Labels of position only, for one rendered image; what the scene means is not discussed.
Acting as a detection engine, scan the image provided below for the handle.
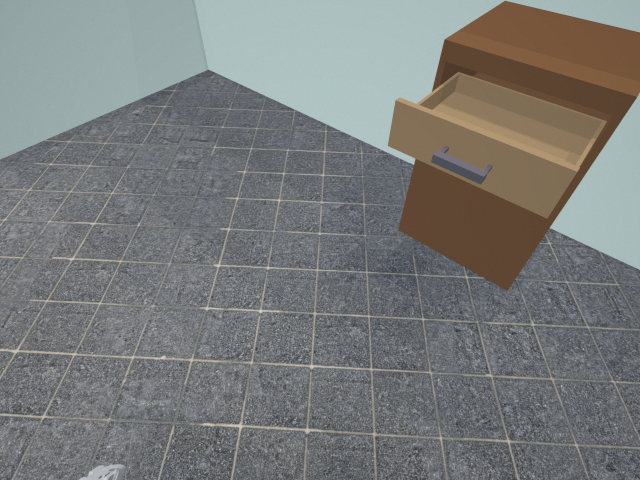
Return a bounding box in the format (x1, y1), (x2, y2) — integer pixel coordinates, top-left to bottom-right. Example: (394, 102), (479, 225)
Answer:
(431, 146), (493, 185)

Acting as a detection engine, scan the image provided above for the drawer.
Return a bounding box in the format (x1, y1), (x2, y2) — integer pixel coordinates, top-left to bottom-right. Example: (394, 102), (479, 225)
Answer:
(388, 72), (607, 218)

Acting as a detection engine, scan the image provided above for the cabinet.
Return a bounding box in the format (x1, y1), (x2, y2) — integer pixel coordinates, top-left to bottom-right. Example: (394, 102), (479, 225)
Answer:
(398, 1), (640, 291)

